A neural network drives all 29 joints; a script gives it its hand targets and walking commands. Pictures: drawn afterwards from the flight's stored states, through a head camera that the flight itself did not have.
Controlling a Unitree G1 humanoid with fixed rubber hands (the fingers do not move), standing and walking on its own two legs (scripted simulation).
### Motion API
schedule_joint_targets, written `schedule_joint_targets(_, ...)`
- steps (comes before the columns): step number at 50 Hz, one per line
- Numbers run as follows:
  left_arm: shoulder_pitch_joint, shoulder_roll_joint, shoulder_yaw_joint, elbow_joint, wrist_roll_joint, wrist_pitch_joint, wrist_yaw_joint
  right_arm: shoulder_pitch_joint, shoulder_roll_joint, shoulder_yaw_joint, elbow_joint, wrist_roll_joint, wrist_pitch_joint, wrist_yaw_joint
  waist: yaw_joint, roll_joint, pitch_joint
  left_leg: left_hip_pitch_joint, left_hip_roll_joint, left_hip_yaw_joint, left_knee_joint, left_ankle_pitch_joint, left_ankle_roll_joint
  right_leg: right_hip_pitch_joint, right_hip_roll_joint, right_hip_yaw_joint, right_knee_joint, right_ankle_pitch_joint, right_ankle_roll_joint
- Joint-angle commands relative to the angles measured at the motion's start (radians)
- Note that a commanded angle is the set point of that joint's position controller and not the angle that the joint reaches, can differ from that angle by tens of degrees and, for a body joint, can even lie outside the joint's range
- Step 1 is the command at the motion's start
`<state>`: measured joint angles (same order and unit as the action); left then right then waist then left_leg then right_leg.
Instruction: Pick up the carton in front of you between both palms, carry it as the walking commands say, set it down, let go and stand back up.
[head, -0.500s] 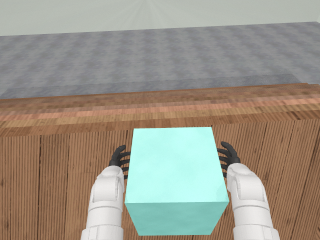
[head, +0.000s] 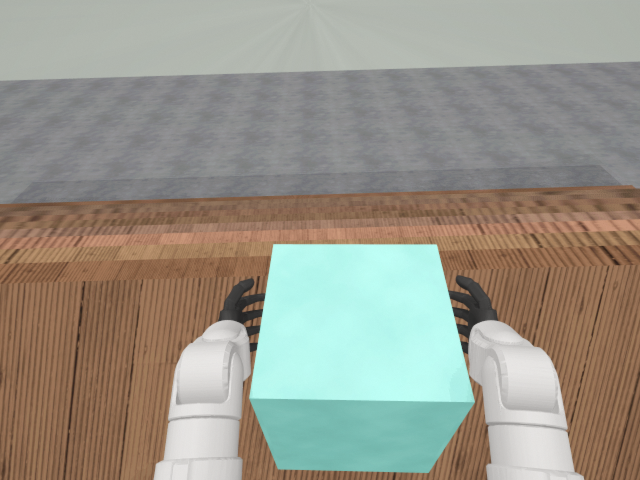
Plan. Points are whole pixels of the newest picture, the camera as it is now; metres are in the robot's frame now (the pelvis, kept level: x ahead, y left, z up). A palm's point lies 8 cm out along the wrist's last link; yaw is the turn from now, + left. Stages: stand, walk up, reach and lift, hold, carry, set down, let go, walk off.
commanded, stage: carry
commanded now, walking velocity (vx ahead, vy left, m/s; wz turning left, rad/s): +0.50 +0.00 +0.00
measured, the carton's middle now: (353, 362) +0.29 -0.01 +0.01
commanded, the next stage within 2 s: none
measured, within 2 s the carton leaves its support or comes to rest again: neither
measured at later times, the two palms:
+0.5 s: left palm (260, 213) +0.53 +0.14 +0.09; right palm (438, 204) +0.54 -0.16 +0.09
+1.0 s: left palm (285, 127) +0.88 +0.13 +0.09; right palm (413, 124) +0.86 -0.17 +0.10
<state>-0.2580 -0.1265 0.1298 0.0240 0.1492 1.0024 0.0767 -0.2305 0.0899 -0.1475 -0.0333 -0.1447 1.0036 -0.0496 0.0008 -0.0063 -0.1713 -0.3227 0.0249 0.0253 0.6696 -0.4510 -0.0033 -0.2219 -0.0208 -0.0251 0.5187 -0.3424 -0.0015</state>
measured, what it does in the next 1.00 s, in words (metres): walks ahead: right foot, then left foot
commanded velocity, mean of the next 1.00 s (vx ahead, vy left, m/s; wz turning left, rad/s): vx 0.50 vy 0.00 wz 0.00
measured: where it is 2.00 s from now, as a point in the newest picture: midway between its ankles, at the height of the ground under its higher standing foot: (345, 279)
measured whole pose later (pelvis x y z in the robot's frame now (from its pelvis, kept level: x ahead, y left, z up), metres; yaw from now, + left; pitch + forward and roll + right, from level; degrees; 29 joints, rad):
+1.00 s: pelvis +0.60 +0.00 +0.01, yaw -5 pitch +4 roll -2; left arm -0.13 -0.13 0.09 -0.38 0.11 1.18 0.10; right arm -0.16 0.13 -0.11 -0.36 -0.08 1.16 -0.09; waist -0.02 0.01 -0.06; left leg 0.01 0.02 0.20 0.27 -0.36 0.04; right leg -0.60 -0.07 -0.17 0.60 -0.10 -0.02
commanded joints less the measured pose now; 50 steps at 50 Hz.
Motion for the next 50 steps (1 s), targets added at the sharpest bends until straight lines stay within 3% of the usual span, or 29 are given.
schedule_joint_targets(1,-0.607,-0.850,-0.715,-0.291,-0.428,0.105,-0.213,-0.549,0.950,0.722,-0.117,0.441,0.105,0.209,0.002,-0.046,-0.180,0.222,-0.019,0.089,-0.258,0.204,0.018,-0.037,-0.139,0.093,-0.042,0.020,-0.067)
schedule_joint_targets(2,-0.605,-0.853,-0.723,-0.312,-0.438,0.126,-0.213,-0.505,0.944,0.717,-0.114,0.442,0.122,0.206,-0.018,0.089,-0.208,0.386,0.112,-0.092,-0.331,0.116,0.071,-0.181,-0.078,-0.015,0.140,-0.003,-0.031)
schedule_joint_targets(3,-0.591,-0.863,-0.729,-0.330,-0.455,0.147,-0.217,-0.463,0.934,0.711,-0.120,0.435,0.136,0.201,-0.027,0.299,-0.193,0.553,0.301,-0.380,-0.392,0.182,0.151,-0.439,-0.004,-0.108,0.303,-0.131,0.010)
schedule_joint_targets(4,-0.605,-0.883,-0.736,-0.351,-0.478,0.164,-0.223,-0.473,0.953,0.708,-0.160,0.433,0.146,0.195,-0.034,0.292,-0.154,0.612,0.375,-0.488,-0.396,0.316,0.227,-0.581,-0.007,-0.073,0.342,-0.250,-0.002)
schedule_joint_targets(5,-0.592,-0.903,-0.730,-0.356,-0.494,0.179,-0.231,-0.484,0.966,0.712,-0.211,0.426,0.160,0.186,-0.035,0.202,-0.128,0.577,0.381,-0.456,-0.370,0.402,0.257,-0.591,-0.030,-0.045,0.306,-0.259,-0.013)
schedule_joint_targets(6,-0.560,-0.916,-0.718,-0.350,-0.504,0.191,-0.239,-0.490,0.972,0.722,-0.253,0.425,0.175,0.178,-0.034,0.130,-0.120,0.558,0.361,-0.397,-0.359,0.493,0.240,-0.578,-0.027,-0.058,0.255,-0.239,-0.013)
schedule_joint_targets(9,-0.424,-0.939,-0.688,-0.331,-0.481,0.199,-0.247,-0.474,0.982,0.763,-0.348,0.430,0.196,0.175,-0.020,0.139,-0.191,0.465,0.258,-0.137,-0.287,0.497,0.133,-0.302,0.019,-0.146,-0.031,0.012,0.004)
schedule_joint_targets(10,-0.395,-0.934,-0.687,-0.350,-0.475,0.197,-0.243,-0.457,0.994,0.768,-0.356,0.442,0.200,0.181,-0.004,0.107,-0.215,0.323,0.208,-0.031,-0.229,0.441,0.089,-0.066,0.037,-0.183,-0.123,0.118,-0.001)
schedule_joint_targets(11,-0.391,-0.934,-0.690,-0.371,-0.465,0.195,-0.238,-0.439,0.990,0.772,-0.368,0.453,0.201,0.188,0.001,0.045,-0.241,0.143,0.153,0.059,-0.125,0.429,0.045,0.186,0.005,-0.136,-0.155,0.169,-0.020)
schedule_joint_targets(12,-0.395,-0.909,-0.689,-0.392,-0.449,0.192,-0.230,-0.476,0.979,0.780,-0.392,0.467,0.205,0.197,0.026,-0.127,-0.251,-0.085,0.076,0.136,0.065,0.313,-0.005,0.371,-0.152,0.111,-0.212,0.047,-0.083)
schedule_joint_targets(13,-0.400,-0.876,-0.682,-0.406,-0.430,0.193,-0.222,-0.506,0.965,0.779,-0.402,0.476,0.214,0.203,0.039,-0.306,-0.214,-0.371,-0.007,0.159,0.229,0.018,-0.027,0.520,-0.334,0.402,-0.255,0.149,-0.184)
schedule_joint_targets(14,-0.427,-0.870,-0.691,-0.437,-0.429,0.199,-0.215,-0.511,0.949,0.776,-0.392,0.486,0.219,0.207,0.038,-0.238,-0.193,-0.464,0.018,0.063,0.340,-0.124,-0.005,0.561,-0.395,0.461,-0.241,0.319,-0.244)
schedule_joint_targets(15,-0.437,-0.878,-0.698,-0.460,-0.425,0.200,-0.208,-0.521,0.938,0.780,-0.404,0.502,0.224,0.214,0.039,-0.152,-0.168,-0.512,0.030,0.038,0.403,-0.140,0.006,0.535,-0.414,0.463,-0.225,0.453,-0.263)
schedule_joint_targets(16,-0.457,-0.881,-0.704,-0.484,-0.431,0.205,-0.204,-0.505,0.937,0.775,-0.387,0.505,0.229,0.217,0.036,-0.063,-0.170,-0.529,0.058,0.022,0.402,-0.120,0.015,0.529,-0.399,0.401,-0.207,0.487,-0.248)
schedule_joint_targets(17,-0.472,-0.880,-0.713,-0.487,-0.438,0.212,-0.201,-0.472,0.928,0.754,-0.350,0.494,0.233,0.218,0.034,-0.042,-0.163,-0.540,0.069,0.023,0.364,-0.086,0.016,0.529,-0.371,0.332,-0.214,0.487,-0.222)
schedule_joint_targets(19,-0.462,-0.885,-0.732,-0.496,-0.458,0.222,-0.207,-0.398,0.933,0.735,-0.313,0.462,0.229,0.212,0.036,-0.069,-0.160,-0.514,0.057,0.077,0.241,0.002,0.012,0.528,-0.318,0.208,-0.235,0.558,-0.164)
schedule_joint_targets(23,-0.414,-0.897,-0.750,-0.460,-0.489,0.225,-0.249,-0.312,0.954,0.720,-0.288,0.388,0.209,0.190,0.034,-0.128,-0.089,-0.328,-0.016,0.194,-0.040,0.220,0.012,0.395,-0.214,0.010,-0.234,0.691,-0.102)
schedule_joint_targets(26,-0.424,-0.875,-0.751,-0.438,-0.495,0.214,-0.267,-0.339,0.956,0.728,-0.296,0.370,0.194,0.179,0.009,-0.173,-0.127,0.026,-0.092,0.288,-0.172,0.377,0.034,0.238,-0.184,-0.131,-0.074,0.911,-0.056)
schedule_joint_targets(27,-0.425,-0.874,-0.747,-0.433,-0.495,0.213,-0.269,-0.355,0.958,0.736,-0.299,0.374,0.191,0.179,0.002,-0.155,-0.172,0.196,-0.096,0.288,-0.197,0.413,0.050,0.166,-0.157,-0.177,0.031,0.900,-0.035)
schedule_joint_targets(28,-0.434,-0.865,-0.743,-0.426,-0.492,0.214,-0.270,-0.363,0.958,0.738,-0.288,0.374,0.190,0.180,-0.015,-0.105,-0.221,0.405,-0.045,0.230,-0.196,0.386,0.075,0.025,-0.122,-0.184,0.175,0.718,-0.010)
schedule_joint_targets(29,-0.452,-0.856,-0.741,-0.429,-0.491,0.217,-0.271,-0.349,0.946,0.730,-0.268,0.371,0.188,0.182,-0.036,0.046,-0.271,0.579,0.149,-0.068,-0.255,0.156,0.152,-0.184,-0.067,-0.174,0.427,0.422,0.016)
schedule_joint_targets(30,-0.458,-0.862,-0.750,-0.438,-0.490,0.218,-0.276,-0.348,0.944,0.724,-0.254,0.374,0.184,0.185,-0.022,0.261,-0.288,0.627,0.395,-0.522,-0.407,0.113,0.245,-0.384,0.045,-0.115,0.678,-0.103,0.036)
schedule_joint_targets(31,-0.462,-0.864,-0.750,-0.404,-0.487,0.217,-0.279,-0.347,0.969,0.720,-0.251,0.381,0.183,0.188,-0.034,0.190,-0.263,0.593,0.419,-0.592,-0.439,0.182,0.296,-0.468,0.012,0.006,0.805,-0.156,0.004)
schedule_joint_targets(32,-0.463,-0.894,-0.750,-0.399,-0.492,0.207,-0.279,-0.382,0.996,0.744,-0.284,0.394,0.178,0.193,-0.028,0.088,-0.225,0.539,0.405,-0.502,-0.422,0.268,0.275,-0.482,-0.047,0.029,0.846,-0.098,-0.033)
schedule_joint_targets(34,-0.450,-0.938,-0.747,-0.400,-0.479,0.183,-0.275,-0.433,1.047,0.778,-0.318,0.439,0.166,0.204,-0.020,0.009,-0.199,0.414,0.337,-0.302,-0.435,0.355,0.181,-0.438,-0.112,0.051,0.716,0.002,-0.035)
schedule_joint_targets(37,-0.405,-0.964,-0.758,-0.413,-0.447,0.156,-0.251,-0.416,1.063,0.796,-0.326,0.466,0.152,0.221,-0.015,0.087,-0.201,0.359,0.292,-0.153,-0.465,0.422,0.150,-0.385,-0.096,-0.019,0.528,0.060,-0.017)
schedule_joint_targets(43,-0.319,-0.964,-0.759,-0.418,-0.399,0.134,-0.213,-0.380,0.987,0.801,-0.362,0.498,0.156,0.250,-0.020,0.134,-0.125,0.456,0.216,0.023,-0.443,0.671,0.135,-0.437,-0.045,-0.127,0.193,0.199,-0.007)
schedule_joint_targets(48,-0.430,-0.888,-0.781,-0.517,-0.441,0.169,-0.203,-0.401,0.897,0.761,-0.402,0.480,0.183,0.237,-0.024,0.175,-0.065,0.474,0.184,0.108,-0.358,0.852,0.116,-0.352,0.008,-0.213,0.034,0.286,-0.039)
schedule_joint_targets(50,-0.480,-0.834,-0.772,-0.529,-0.465,0.191,-0.205,-0.446,0.852,0.748,-0.410,0.473,0.201,0.220,-0.013,0.175,-0.089,0.429,0.176,0.150,-0.225,1.005,0.107,-0.194,0.051,-0.257,0.001,0.282,-0.060)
